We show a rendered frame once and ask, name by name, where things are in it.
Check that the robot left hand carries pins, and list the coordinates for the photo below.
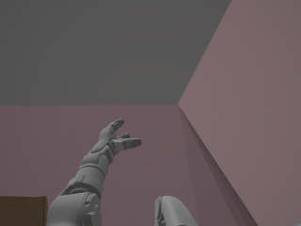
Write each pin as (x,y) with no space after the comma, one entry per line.
(121,143)

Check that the left robot forearm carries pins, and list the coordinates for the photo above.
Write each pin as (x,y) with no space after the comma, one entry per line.
(91,174)

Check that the cupboard door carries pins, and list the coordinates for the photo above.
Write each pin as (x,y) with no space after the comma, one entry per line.
(21,211)

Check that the right robot thigh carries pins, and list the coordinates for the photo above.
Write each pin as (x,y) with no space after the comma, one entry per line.
(172,212)

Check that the robot left upper arm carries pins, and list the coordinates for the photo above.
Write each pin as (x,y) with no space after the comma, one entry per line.
(79,209)

